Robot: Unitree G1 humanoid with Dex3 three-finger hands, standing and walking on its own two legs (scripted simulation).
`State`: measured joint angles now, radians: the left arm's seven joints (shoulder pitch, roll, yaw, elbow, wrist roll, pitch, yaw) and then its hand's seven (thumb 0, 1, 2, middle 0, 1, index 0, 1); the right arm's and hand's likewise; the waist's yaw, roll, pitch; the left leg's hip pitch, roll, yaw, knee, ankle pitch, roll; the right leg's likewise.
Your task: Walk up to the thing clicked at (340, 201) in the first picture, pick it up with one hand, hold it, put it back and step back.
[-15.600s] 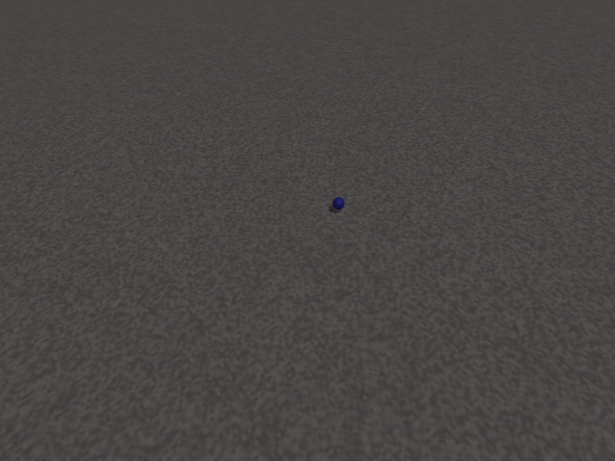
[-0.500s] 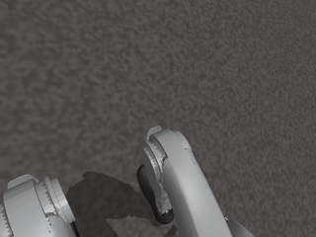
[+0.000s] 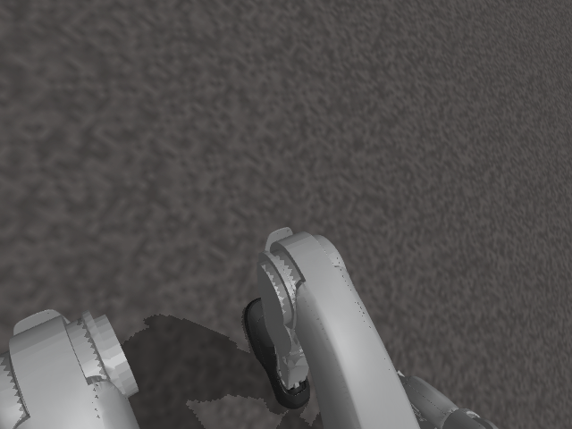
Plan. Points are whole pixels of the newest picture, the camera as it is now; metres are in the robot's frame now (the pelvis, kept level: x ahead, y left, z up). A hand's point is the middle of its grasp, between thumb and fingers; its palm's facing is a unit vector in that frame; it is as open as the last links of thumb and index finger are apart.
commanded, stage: rest palm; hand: left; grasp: from above
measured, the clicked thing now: out of the picture +0.45 +0.35 -0.26
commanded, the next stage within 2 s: close in 0.40 s
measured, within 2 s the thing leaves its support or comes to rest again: neither
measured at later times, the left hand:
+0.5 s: hand out of the picture +0.43 +0.33 -0.25, palm faces -0.44 -0.18 -0.88, open 13.7 cm
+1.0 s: hand out of the picture +0.43 +0.34 -0.24, palm faces -0.45 -0.18 -0.88, open 11.8 cm
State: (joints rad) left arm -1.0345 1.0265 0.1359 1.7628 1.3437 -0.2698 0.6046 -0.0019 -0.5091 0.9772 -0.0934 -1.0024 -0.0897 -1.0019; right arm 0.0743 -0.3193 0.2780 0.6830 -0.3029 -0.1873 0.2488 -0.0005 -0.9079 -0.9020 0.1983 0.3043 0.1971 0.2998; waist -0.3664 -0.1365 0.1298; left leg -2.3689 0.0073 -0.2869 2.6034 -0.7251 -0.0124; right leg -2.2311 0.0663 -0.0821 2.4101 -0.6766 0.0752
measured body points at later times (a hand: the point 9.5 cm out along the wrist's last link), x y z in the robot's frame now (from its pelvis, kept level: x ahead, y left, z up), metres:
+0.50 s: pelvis +0.00 +0.00 +0.00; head +0.27 +0.14 +0.33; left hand +0.45 +0.34 -0.20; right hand +0.07 -0.24 -0.05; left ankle +0.06 +0.13 -0.26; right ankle +0.12 -0.15 -0.25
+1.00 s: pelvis +0.00 +0.00 +0.00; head +0.26 +0.15 +0.34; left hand +0.45 +0.35 -0.19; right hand +0.06 -0.24 -0.05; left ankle +0.06 +0.13 -0.26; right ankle +0.12 -0.14 -0.25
